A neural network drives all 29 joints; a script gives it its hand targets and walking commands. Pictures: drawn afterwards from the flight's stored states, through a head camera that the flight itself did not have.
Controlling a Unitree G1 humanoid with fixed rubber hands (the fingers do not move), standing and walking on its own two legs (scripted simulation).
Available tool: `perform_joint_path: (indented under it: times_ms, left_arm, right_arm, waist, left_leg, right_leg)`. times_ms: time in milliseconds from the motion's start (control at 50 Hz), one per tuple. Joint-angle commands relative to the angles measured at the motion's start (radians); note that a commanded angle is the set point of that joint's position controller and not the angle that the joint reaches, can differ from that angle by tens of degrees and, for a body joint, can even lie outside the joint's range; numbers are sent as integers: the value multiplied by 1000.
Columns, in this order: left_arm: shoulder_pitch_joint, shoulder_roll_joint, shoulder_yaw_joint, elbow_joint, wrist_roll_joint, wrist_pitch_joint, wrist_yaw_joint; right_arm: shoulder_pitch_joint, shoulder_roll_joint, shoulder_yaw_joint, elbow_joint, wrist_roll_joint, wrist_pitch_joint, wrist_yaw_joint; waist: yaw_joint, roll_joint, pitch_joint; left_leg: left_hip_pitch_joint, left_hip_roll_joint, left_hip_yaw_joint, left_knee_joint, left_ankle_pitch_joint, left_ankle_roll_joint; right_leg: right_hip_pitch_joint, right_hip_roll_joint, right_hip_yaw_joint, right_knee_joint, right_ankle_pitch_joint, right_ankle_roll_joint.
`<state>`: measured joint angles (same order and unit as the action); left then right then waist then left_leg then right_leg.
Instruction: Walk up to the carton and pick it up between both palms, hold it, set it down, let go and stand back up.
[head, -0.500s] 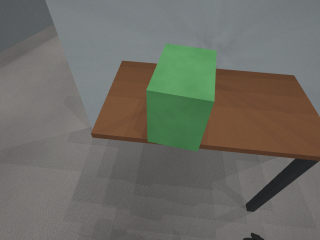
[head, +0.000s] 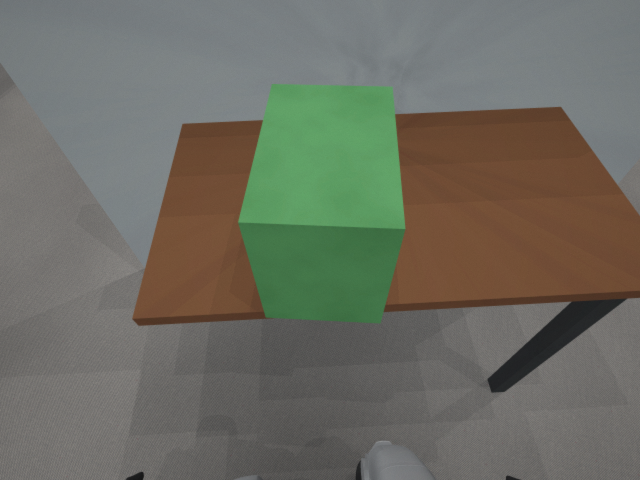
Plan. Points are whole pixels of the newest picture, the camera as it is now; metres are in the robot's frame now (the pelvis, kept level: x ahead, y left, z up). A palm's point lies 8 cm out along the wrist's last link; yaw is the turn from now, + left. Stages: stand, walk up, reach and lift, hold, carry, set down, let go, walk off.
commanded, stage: walk up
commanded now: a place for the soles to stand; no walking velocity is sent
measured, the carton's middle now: (327, 205) +0.47 -0.02 +0.05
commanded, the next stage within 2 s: reach and lift in 1.66 s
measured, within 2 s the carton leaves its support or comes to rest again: neither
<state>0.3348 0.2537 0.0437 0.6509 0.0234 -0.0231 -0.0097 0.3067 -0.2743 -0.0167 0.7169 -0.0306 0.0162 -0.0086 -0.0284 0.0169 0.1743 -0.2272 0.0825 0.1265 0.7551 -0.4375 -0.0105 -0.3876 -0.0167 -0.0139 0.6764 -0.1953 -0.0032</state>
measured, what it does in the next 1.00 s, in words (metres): steps on the spot: left foot, then right foot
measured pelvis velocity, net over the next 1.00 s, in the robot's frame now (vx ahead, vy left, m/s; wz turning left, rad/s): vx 0.00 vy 0.04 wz -0.24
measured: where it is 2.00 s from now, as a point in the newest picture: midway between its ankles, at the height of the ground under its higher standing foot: outside the picture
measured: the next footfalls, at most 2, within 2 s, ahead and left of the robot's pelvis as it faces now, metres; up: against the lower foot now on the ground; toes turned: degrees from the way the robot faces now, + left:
left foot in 0.28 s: +0.04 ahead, +0.15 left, +0.00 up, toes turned -2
right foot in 0.52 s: +0.06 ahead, -0.10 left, +0.00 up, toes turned -6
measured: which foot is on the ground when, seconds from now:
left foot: down 0.00-0.02, up 0.04-0.26, down 0.28-1.00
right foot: down 0.00-0.34, up 0.36-0.50, down 0.52-1.00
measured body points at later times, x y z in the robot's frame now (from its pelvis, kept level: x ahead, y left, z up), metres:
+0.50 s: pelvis +0.00 +0.04 +0.01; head +0.02 +0.05 +0.46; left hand +0.12 +0.30 -0.11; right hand +0.05 -0.23 -0.11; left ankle +0.00 +0.16 -0.71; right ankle +0.02 -0.09 -0.70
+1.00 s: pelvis +0.00 +0.04 +0.01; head +0.02 +0.02 +0.46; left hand +0.15 +0.27 -0.10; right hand +0.04 -0.23 -0.11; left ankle +0.00 +0.16 -0.71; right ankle +0.02 -0.09 -0.71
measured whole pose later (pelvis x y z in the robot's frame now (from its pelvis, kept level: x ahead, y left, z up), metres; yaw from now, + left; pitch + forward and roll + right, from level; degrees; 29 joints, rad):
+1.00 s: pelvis +0.00 +0.04 +0.01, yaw -13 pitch -2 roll +2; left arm 0.32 0.24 0.02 0.70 0.00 0.00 -0.01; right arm 0.27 -0.27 0.00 0.72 -0.01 0.02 0.01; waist 0.00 0.00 0.06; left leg -0.19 0.06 0.21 0.59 -0.36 0.00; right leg -0.35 0.04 0.15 0.65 -0.26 0.01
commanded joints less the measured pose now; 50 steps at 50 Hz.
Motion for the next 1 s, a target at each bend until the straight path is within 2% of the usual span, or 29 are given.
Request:
perform_joint_path:
  times_ms: [0,20,60,100,180,240,260,280,300,320,340,360,380,400,420,440,480,500,520,540,560,580,600,660,800,900,940,960,980]
  left_arm:
    - [125,292,96,-98,-10,10,41]
    - [67,263,89,-112,-13,17,45]
    - [9,229,70,-132,6,25,54]
    - [-14,225,68,-128,16,26,54]
    - [-12,217,70,-125,18,35,49]
    - [-73,210,62,-143,0,48,33]
    - [-62,180,49,-152,-12,48,25]
    - [-48,134,38,-166,-31,45,19]
    - [-44,145,50,-159,-26,49,24]
    - [-27,161,58,-141,-10,50,22]
    - [-18,169,59,-123,-11,44,17]
    - [-27,161,56,-119,-16,33,15]
    - [-18,144,49,-112,-17,25,17]
    - [-8,121,42,-106,-16,19,20]
    - [-9,101,36,-106,-15,14,21]
    - [-3,90,30,-101,-12,9,21]
    - [25,111,33,-91,-11,-4,18]
    - [29,149,41,-88,-3,-6,18]
    - [-2,189,53,-92,1,-3,18]
    - [-22,202,58,-85,-7,7,15]
    - [-19,187,50,-74,-19,14,10]
    - [-20,158,37,-68,-26,18,8]
    - [-22,138,32,-71,-23,19,10]
    - [3,140,30,-55,-16,12,12]
    - [-19,149,30,-50,-23,-3,11]
    - [-10,148,32,-51,-21,-3,12]
    - [-13,143,31,-52,-19,-2,13]
    - [-46,166,36,-55,-24,5,11]
    - [-40,161,33,-55,-21,9,10]
  right_arm:
    - [-7,-133,-29,-110,11,55,-17]
    - [-39,-156,-36,-100,4,66,-19]
    - [-27,-151,-42,-76,10,60,-8]
    - [3,-136,-42,-59,8,52,1]
    - [-15,-124,-46,-54,21,35,16]
    - [60,-127,-58,-35,28,9,23]
    - [54,-162,-65,-43,20,-1,20]
    - [-1,-226,-78,-62,15,-8,16]
    - [-82,-282,-95,-68,23,-7,12]
    - [-177,-258,-85,-78,14,-13,4]
    - [-201,-199,-59,-84,13,-23,1]
    - [-168,-167,-46,-86,6,-32,-2]
    - [-126,-166,-46,-85,-3,-38,-4]
    - [-97,-175,-47,-80,-4,-36,-2]
    - [-89,-182,-47,-73,1,-31,3]
    - [-89,-180,-43,-70,6,-24,7]
    - [-97,-166,-31,-83,22,-18,13]
    - [-66,-144,-23,-95,27,-22,15]
    - [-27,-121,-13,-102,39,-25,17]
    - [-10,-116,-12,-92,40,-19,14]
    - [-16,-121,-15,-88,35,-12,10]
    - [-39,-136,-20,-92,33,-10,8]
    - [-56,-154,-23,-91,36,-13,10]
    - [-64,-157,-21,-89,28,-19,12]
    - [-27,-139,-21,-80,27,-21,13]
    - [-18,-141,-25,-79,24,-22,11]
    - [-24,-143,-25,-83,26,-21,10]
    - [-41,-160,-32,-95,29,-24,5]
    - [-36,-178,-37,-98,25,-26,2]
  waist:
    - [78,-168,-237]
    - [72,-130,-164]
    - [52,-152,-110]
    - [37,-206,-133]
    - [51,-252,-188]
    - [-17,-197,-197]
    - [-21,-119,-198]
    - [-15,52,-173]
    - [-16,140,-107]
    - [26,131,-19]
    - [38,99,4]
    - [30,84,-9]
    - [23,104,-38]
    - [17,125,-76]
    - [15,144,-105]
    - [19,158,-143]
    - [39,161,-195]
    - [34,112,-252]
    - [13,42,-291]
    - [10,17,-304]
    - [14,-10,-266]
    - [23,-6,-223]
    - [31,5,-194]
    - [40,-14,-130]
    - [20,-81,-100]
    - [19,-80,-162]
    - [19,-58,-168]
    - [19,-70,-162]
    - [23,-60,-187]
  left_leg:
    - [-197,-25,-161,469,-267,-25]
    - [-225,-11,-184,481,-220,-27]
    - [-230,-10,-191,421,-154,-25]
    - [-195,-12,-169,326,-139,-28]
    - [-116,-39,-110,77,-122,-17]
    - [95,-73,-73,-196,124,31]
    - [106,-21,-170,-259,93,64]
    - [19,140,-426,-392,-174,140]
    - [-240,288,-595,-528,-393,238]
    - [-346,308,-582,-540,-348,266]
    - [-279,265,-480,-489,-107,240]
    - [-156,224,-387,-423,205,206]
    - [-63,220,-345,-377,437,186]
    - [-7,211,-308,-339,550,171]
    - [10,196,-272,-305,579,162]
    - [23,175,-242,-272,568,145]
    - [-4,123,-165,-189,562,88]
    - [-49,99,-131,-159,498,59]
    - [-89,60,-100,-165,371,29]
    - [0,29,-95,-212,177,23]
    - [51,28,-115,-262,84,32]
    - [44,50,-131,-301,42,46]
    - [-14,74,-145,-327,31,60]
    - [-85,95,-128,-359,-2,75]
    - [12,51,-72,-307,65,58]
    - [58,53,-59,-298,85,64]
    - [61,63,-54,-300,106,69]
    - [58,93,-75,-296,215,72]
    - [60,117,-73,-290,282,83]
  right_leg:
    - [119,-415,632,-352,51,-359]
    - [56,-372,600,-381,-79,-340]
    - [10,-268,451,-368,-179,-253]
    - [1,-217,409,-345,-262,-210]
    - [31,-193,397,-317,-322,-183]
    - [-120,-127,294,-232,-321,-85]
    - [-174,-93,252,-167,-327,-39]
    - [-223,5,139,11,-344,12]
    - [-110,80,61,224,-337,32]
    - [-48,31,107,303,-303,21]
    - [-65,28,108,280,-291,16]
    - [-112,33,105,230,-292,15]
    - [-134,26,108,204,-300,12]
    - [-108,16,96,149,-305,13]
    - [-56,11,75,69,-276,11]
    - [16,13,58,-39,-201,7]
    - [173,3,77,-202,113,-16]
    - [263,-41,154,-171,276,-47]
    - [298,-92,245,-124,351,-84]
    - [188,-111,274,-120,188,-116]
    - [89,-92,270,-143,49,-106]
    - [60,-55,224,-151,-25,-78]
    - [89,-21,185,-136,-34,-55]
    - [109,-10,177,-128,-2,-39]
    - [-2,-21,262,-197,10,-54]
    - [8,-9,272,-182,27,-57]
    - [16,2,262,-155,73,-55]
    - [17,6,240,-118,209,-54]
    - [47,9,218,-82,267,-51]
